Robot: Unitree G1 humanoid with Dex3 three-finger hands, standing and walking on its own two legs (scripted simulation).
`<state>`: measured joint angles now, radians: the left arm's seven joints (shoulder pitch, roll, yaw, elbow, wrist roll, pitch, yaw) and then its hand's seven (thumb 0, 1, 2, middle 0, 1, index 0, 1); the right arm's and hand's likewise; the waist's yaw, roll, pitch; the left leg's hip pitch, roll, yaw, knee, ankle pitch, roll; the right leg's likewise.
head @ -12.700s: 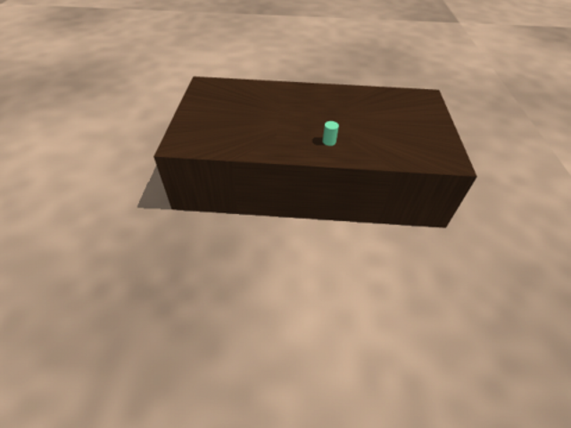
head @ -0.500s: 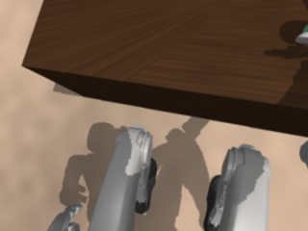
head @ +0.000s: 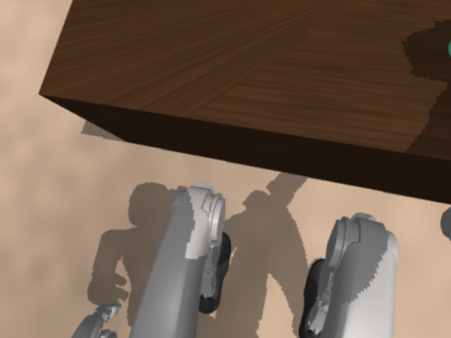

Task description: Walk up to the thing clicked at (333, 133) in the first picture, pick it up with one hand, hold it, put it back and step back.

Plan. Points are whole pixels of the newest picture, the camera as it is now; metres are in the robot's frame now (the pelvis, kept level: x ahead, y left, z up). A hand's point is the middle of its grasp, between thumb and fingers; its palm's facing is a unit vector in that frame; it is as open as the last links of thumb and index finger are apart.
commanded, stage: settle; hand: right
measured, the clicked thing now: out of the picture +0.58 -0.28 +0.01
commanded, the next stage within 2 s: lift in 1.60 s
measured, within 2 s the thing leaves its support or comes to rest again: leaves its support in 0.22 s
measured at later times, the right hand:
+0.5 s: hand out of the picture +0.57 -0.28 +0.09, palm faces +0.28 +0.96 -0.04, open 5.6 cm
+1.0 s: hand out of the picture +0.58 -0.28 +0.13, palm faces +0.28 +0.96 -0.03, open 5.6 cm
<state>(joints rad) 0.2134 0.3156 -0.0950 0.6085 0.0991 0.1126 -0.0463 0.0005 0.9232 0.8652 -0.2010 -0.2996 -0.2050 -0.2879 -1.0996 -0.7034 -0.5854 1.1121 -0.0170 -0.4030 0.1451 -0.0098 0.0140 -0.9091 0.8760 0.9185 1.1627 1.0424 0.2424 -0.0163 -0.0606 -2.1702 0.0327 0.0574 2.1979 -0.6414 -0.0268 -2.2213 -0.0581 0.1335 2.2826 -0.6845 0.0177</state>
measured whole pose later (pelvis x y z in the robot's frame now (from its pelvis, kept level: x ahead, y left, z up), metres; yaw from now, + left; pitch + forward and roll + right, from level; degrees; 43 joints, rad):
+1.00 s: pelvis +0.01 +0.00 +0.09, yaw -2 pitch +37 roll +5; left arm 0.24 0.29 -0.03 0.63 0.06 0.07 -0.02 0.00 0.91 0.88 -0.21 -0.30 -0.20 -0.30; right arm -1.08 -0.65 -0.55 1.07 -0.01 -0.32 0.12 0.02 0.09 -1.04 0.88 0.97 1.23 1.25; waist 0.22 -0.02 -0.12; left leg -1.93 0.03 0.04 1.92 -0.63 -0.02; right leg -1.96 -0.07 0.08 1.98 -0.67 0.01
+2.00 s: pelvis +0.03 +0.00 +0.15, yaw -2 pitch +36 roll +4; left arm 0.24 0.27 -0.01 0.62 0.05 0.06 -0.01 0.00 0.91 0.87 -0.20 -0.30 -0.20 -0.28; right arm -0.97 -0.56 -0.53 0.98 0.03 -0.33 0.10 0.02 0.09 -1.04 0.88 0.98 1.23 1.28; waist 0.19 -0.03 -0.14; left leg -1.75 0.03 0.05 1.75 -0.62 -0.02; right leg -1.78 -0.08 0.07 1.81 -0.66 0.02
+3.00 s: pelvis +0.06 -0.01 +0.33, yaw -5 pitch +16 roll +2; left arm 0.25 0.23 0.03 0.69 0.02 -0.05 0.03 0.01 0.89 0.89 -0.20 -0.29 -0.19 -0.29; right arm -0.35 -0.22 -0.24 0.59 0.12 -0.40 -0.02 0.02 0.09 -1.04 0.87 0.98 1.23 1.29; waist 0.05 -0.01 -0.09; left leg -0.87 0.03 0.04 1.04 -0.45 -0.03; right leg -0.90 -0.07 0.01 1.10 -0.48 0.01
